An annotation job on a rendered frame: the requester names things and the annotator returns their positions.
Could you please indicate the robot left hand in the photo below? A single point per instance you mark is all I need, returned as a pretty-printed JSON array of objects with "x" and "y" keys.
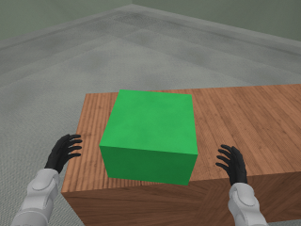
[{"x": 59, "y": 155}]

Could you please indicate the carton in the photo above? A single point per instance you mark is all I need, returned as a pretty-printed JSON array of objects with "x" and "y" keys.
[{"x": 150, "y": 136}]

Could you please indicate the robot right hand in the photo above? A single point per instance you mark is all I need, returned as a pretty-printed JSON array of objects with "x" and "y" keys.
[{"x": 236, "y": 168}]

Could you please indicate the robot left forearm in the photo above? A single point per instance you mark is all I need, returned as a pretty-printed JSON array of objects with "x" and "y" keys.
[{"x": 38, "y": 205}]

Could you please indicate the robot right forearm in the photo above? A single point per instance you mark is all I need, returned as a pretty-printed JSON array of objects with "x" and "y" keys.
[{"x": 244, "y": 206}]

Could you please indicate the pedestal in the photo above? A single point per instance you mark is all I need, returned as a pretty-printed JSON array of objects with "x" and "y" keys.
[{"x": 262, "y": 122}]

